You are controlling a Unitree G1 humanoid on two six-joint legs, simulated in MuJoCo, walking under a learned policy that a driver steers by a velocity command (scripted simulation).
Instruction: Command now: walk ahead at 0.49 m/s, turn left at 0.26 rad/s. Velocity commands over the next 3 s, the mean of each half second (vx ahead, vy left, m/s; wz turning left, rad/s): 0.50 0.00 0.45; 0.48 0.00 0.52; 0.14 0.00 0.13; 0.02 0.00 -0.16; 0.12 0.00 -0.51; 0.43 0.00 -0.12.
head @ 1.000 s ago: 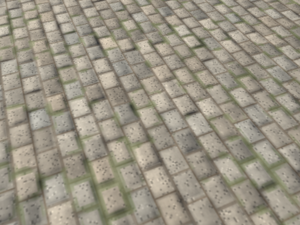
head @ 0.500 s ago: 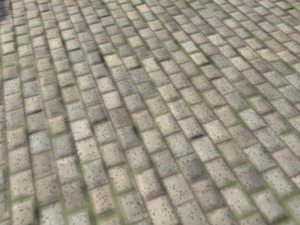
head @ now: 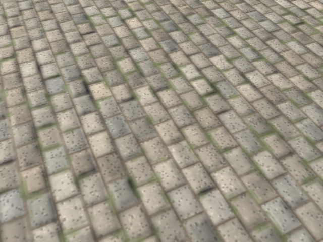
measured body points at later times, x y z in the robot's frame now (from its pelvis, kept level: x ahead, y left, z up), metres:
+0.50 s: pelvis +0.25 -0.05 +0.00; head +0.27 -0.06 +0.45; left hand +0.23 +0.23 -0.12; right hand +0.45 -0.29 -0.12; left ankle +0.26 +0.12 -0.65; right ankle +0.27 -0.16 -0.74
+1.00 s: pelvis +0.46 +0.11 +0.00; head +0.49 +0.14 +0.44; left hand +0.45 +0.42 -0.12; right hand +0.69 -0.07 -0.11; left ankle +0.46 +0.17 -0.74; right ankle +0.57 -0.04 -0.66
